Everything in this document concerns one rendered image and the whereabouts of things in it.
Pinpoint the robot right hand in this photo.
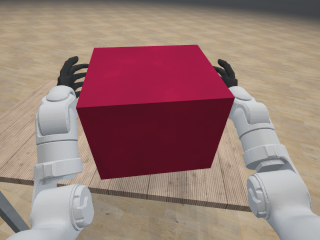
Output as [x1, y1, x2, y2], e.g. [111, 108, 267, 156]
[213, 59, 238, 88]

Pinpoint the robot left forearm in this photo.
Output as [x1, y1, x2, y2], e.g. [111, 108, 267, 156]
[30, 85, 83, 228]

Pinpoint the robot right forearm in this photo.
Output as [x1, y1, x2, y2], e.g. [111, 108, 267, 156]
[228, 86, 311, 209]

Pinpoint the table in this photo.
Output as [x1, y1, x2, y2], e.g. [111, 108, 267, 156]
[0, 80, 252, 233]

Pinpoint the carton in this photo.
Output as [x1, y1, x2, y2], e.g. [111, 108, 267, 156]
[76, 44, 235, 180]

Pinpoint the robot left hand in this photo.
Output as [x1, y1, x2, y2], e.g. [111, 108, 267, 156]
[57, 56, 89, 98]

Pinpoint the left robot upper arm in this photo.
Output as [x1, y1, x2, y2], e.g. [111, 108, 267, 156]
[6, 183, 94, 240]

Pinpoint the right robot upper arm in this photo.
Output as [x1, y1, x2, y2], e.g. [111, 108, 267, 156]
[246, 169, 320, 240]

